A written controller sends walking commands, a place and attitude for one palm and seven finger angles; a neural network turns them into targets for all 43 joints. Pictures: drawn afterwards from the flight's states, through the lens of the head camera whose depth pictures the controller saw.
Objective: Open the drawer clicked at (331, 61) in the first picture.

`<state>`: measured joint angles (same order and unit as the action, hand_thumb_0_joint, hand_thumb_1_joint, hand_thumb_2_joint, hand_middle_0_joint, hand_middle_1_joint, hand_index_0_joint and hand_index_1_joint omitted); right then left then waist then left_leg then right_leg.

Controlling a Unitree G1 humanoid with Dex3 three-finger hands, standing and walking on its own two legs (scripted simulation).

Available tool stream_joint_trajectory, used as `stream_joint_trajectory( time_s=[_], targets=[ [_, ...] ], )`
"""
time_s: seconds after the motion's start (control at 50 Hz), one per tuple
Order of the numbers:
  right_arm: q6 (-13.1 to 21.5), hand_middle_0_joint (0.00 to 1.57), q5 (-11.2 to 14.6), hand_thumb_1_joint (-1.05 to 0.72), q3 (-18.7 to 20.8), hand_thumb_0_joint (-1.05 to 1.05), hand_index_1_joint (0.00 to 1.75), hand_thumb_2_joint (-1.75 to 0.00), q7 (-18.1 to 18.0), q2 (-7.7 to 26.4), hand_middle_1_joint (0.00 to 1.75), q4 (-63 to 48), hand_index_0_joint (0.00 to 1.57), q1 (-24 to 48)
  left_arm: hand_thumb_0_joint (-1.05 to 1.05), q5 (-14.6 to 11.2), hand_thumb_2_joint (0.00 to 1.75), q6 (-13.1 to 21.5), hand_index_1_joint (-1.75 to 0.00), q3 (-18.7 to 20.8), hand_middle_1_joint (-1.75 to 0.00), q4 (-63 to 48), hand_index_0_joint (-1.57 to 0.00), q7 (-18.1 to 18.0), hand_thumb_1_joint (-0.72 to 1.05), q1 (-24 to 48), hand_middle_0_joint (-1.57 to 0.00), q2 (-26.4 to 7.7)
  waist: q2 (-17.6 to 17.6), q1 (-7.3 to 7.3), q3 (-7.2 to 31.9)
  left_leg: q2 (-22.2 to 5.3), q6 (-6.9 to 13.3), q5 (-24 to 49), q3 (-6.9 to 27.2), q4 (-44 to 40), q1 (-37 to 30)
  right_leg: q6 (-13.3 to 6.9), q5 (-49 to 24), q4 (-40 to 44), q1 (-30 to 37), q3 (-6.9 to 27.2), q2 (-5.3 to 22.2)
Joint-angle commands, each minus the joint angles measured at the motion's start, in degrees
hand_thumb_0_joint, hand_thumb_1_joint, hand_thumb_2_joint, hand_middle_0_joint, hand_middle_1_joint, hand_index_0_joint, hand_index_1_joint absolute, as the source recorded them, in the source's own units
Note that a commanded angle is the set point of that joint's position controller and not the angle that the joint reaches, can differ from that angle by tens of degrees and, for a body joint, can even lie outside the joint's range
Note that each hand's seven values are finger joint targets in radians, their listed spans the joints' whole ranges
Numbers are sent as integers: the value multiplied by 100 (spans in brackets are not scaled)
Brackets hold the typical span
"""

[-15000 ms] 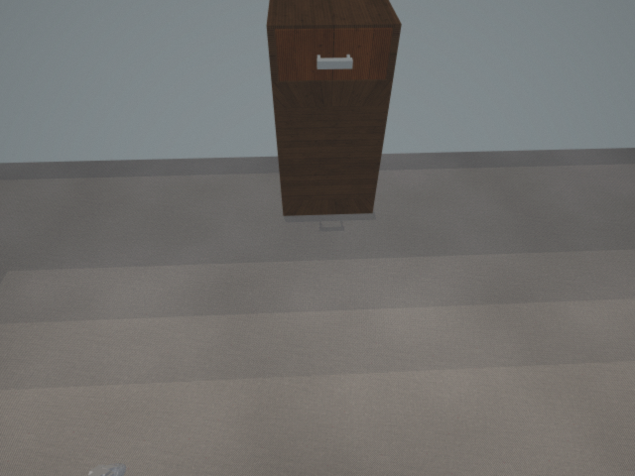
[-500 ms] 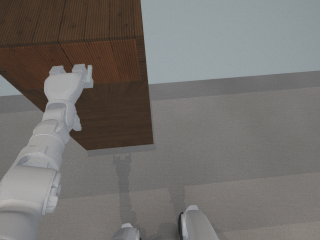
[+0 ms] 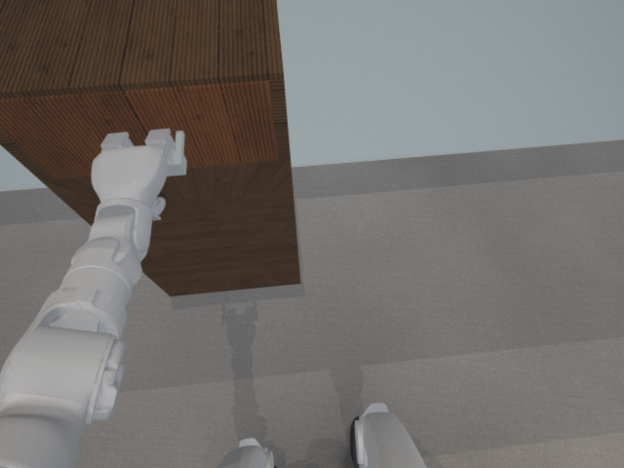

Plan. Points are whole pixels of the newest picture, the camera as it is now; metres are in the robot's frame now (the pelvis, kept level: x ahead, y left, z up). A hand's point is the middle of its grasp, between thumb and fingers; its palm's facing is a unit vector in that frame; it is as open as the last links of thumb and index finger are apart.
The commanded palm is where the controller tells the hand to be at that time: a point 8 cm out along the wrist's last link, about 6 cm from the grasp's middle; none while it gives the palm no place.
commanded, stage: close the thumb around the handle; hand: left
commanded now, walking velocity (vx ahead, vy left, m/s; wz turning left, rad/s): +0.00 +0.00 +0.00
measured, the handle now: (145, 153) +0.55 +0.21 +0.01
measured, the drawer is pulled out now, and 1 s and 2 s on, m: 0.00 0.07 0.19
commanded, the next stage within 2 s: pull the drawer open in 0.24 s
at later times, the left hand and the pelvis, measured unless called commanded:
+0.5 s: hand (149, 197) +0.48 +0.20 -0.01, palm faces -0.06 -0.01 -1.00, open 6.2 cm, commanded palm +0.45 +0.20 +0.05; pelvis +0.01 +0.00 +0.01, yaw +0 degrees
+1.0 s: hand (146, 237) +0.42 +0.20 -0.01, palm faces -0.04 -0.03 -1.00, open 6.2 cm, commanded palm +0.39 +0.20 +0.05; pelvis +0.03 +0.00 +0.02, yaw +0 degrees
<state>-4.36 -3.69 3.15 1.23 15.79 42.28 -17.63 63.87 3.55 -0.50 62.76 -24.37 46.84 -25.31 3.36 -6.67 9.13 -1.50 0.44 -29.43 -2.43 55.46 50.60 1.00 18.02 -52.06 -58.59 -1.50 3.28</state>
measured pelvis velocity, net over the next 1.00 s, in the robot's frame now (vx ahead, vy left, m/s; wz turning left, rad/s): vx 0.03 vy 0.00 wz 0.00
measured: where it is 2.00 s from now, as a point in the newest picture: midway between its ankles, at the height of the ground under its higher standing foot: outside the picture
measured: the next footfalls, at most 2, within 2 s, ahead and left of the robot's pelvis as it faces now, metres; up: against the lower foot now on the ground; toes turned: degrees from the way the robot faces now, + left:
none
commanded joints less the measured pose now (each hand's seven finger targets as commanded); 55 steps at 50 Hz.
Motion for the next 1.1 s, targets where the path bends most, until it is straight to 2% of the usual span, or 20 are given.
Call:
stream_joint_trajectory(
  time_s=[0.0,0.04,0.1,0.2,0.22,0.32,0.48,0.64,0.68,0.72,0.74,0.78,0.84,0.88,0.92,0.94,1.0,1.02,1.06,1.08],
  targets=[
    [65,20,14,-90,344,0,30,-90,-35,907,30,-229,20,-929,0,-9,88,2,-134,206,-134,-1002,-40,-224,84,2075,-40,-1211,39,-62,2767,261,99,2850,199,-622,-1029,-275,-1908,267,2397,-72,-388],
    [56,20,15,-90,356,0,30,-90,-25,886,30,-236,20,-931,0,-9,90,-12,-135,160,-135,-1035,-40,-220,90,2003,-40,-1109,17,-46,2828,254,90,2955,201,-612,-1119,-275,-1948,271,2408,-86,-402],
    [57,20,26,-90,348,0,30,-90,-33,901,30,-191,20,-940,0,-15,90,-56,-135,108,-135,-864,-40,-202,90,2091,-40,-1072,-146,-143,2564,244,106,2797,205,-619,-979,-261,-1863,307,2312,-91,-402],
    [22,20,3,-90,341,0,30,-90,-43,896,30,-202,20,-948,0,-11,90,-45,-135,292,-135,-1048,-40,-191,90,2007,-40,-1324,38,-27,2860,254,91,3140,203,-617,-1112,-275,-2147,244,2550,-58,-385],
    [23,20,11,-90,348,0,30,-90,-45,873,30,-215,20,-932,0,-12,90,-50,-135,127,-135,-1036,-40,-180,90,2016,-40,-1093,18,-76,2756,241,83,3117,214,-622,-1134,-271,-2077,270,2446,-80,-398],
    [40,20,11,-90,369,0,30,-90,-32,853,30,-208,20,-935,0,-25,90,-2,-135,85,-135,-1107,-40,-203,90,1966,-40,-977,37,-74,2710,227,78,3156,210,-633,-1207,-271,-2075,312,2422,-93,-401],
    [2,20,32,-90,409,0,30,-90,4,783,30,-361,20,-820,0,-104,90,19,-135,92,-135,-1481,-40,-180,90,964,-40,-692,-109,185,2920,218,105,3572,150,-730,-1315,-292,-2503,364,2917,-52,-386],
    [-58,20,70,-90,434,0,30,-90,11,723,30,-504,20,-603,0,-142,90,-114,-135,191,-135,-2339,-40,-286,90,-227,-40,-601,-289,412,2716,161,139,3934,78,-977,-1432,-305,-2900,536,3403,-3,-340],
    [-62,20,95,-90,428,0,30,-90,-7,712,30,-562,20,-492,0,-135,90,-139,-135,33,-135,-2596,-40,-324,90,-197,-40,-407,-249,344,2619,164,115,3862,97,-1029,-1571,-309,-2842,598,3359,-46,-358],
    [-83,20,107,-90,410,0,30,-90,-27,718,30,-541,20,-422,0,-87,90,-211,-135,112,-135,-2572,-40,-365,90,-454,-40,-492,-258,413,2445,168,97,3828,87,-1082,-1605,-306,-2736,609,3337,-75,-368],
    [-77,20,113,-90,408,0,30,-90,-33,689,30,-571,20,-375,0,-52,90,-230,-135,-60,-135,-2639,-40,-391,90,-398,-40,-286,-230,356,2401,170,87,3811,90,-1089,-1693,-301,-2678,648,3263,-103,-383],
    [-81,20,114,-90,405,0,30,-90,-46,697,30,-556,20,-308,0,-54,90,-272,-135,-58,-135,-2693,-40,-423,90,-355,-40,-285,-224,322,2303,175,83,3814,97,-1090,-1786,-312,-2651,684,3216,-120,-389],
    [-81,20,110,-90,366,0,30,-90,-87,695,30,-562,20,-209,0,-16,90,-330,-135,89,-135,-2593,-40,-452,90,-478,-40,-478,-375,420,2203,233,86,3457,39,-1159,-1596,-303,-2613,686,3394,-94,-368],
    [-76,20,119,-90,363,0,30,-90,-96,661,30,-632,20,-118,0,13,90,-346,-135,-1,-135,-2804,-40,-462,90,-519,-40,-357,-104,448,2307,233,65,3688,75,-1155,-1785,-330,-2620,666,3357,-109,-376],
    [-70,20,134,-90,365,0,30,-90,-90,621,30,-660,20,-84,0,-14,90,-393,-135,-141,-135,-2718,-40,-458,90,-772,-40,-114,-191,438,2168,226,62,3683,50,-1148,-1839,-316,-2585,713,3290,-134,-387],
    [-68,20,147,-90,357,0,30,-90,-97,632,30,-678,20,-61,0,-7,90,-405,-135,-73,-135,-2697,-40,-455,90,-808,-40,-202,-348,450,2092,229,60,3559,59,-1173,-1771,-311,-2525,720,3313,-145,-389],
    [-53,20,140,-90,354,0,30,-90,-124,609,30,-760,20,8,0,13,90,-399,-135,-32,-135,-2970,-40,-442,90,-911,-40,-261,-228,503,2276,242,63,3681,44,-1174,-1845,-316,-2700,688,3486,-110,-370],
    [-49,20,139,-90,345,0,30,-90,-131,610,30,-784,20,35,0,-6,90,-414,-135,82,-135,-2960,-40,-434,90,-1172,-40,-341,-359,590,2269,250,69,3645,28,-1196,-1762,-313,-2723,685,3590,-99,-363],
    [-23,20,158,-90,345,0,30,-90,-138,576,30,-869,20,113,0,-14,90,-412,-135,-98,-135,-3171,-40,-422,90,-1345,-40,-105,-285,552,2202,249,58,3639,19,-1216,-1837,-314,-2745,726,3563,-113,-369],
    [-17,20,162,-90,331,0,30,-90,-138,600,30,-897,20,157,0,-49,90,-412,-135,18,-135,-3290,-40,-423,90,-1408,-40,-226,-224,606,2236,257,60,3669,17,-1224,-1832,-333,-2758,718,3617,-98,-361]
  ],
)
